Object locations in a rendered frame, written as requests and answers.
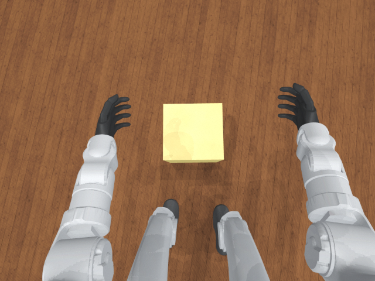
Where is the robot right forearm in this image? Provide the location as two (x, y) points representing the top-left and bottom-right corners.
(296, 122), (375, 233)

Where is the robot left shin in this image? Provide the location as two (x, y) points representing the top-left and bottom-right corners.
(148, 207), (174, 222)

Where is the left robot upper arm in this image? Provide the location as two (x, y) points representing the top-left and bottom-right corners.
(44, 236), (114, 281)

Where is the robot left forearm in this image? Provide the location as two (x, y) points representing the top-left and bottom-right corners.
(42, 135), (118, 281)

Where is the carton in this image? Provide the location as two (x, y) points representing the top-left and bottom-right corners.
(163, 103), (224, 163)

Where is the robot left hand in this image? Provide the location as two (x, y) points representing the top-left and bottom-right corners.
(95, 94), (131, 137)

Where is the right robot upper arm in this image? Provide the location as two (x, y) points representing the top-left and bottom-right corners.
(304, 221), (375, 281)

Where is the robot right hand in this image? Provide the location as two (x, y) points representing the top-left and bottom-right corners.
(278, 83), (319, 130)

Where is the right robot thigh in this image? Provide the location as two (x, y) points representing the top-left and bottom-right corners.
(217, 217), (270, 281)

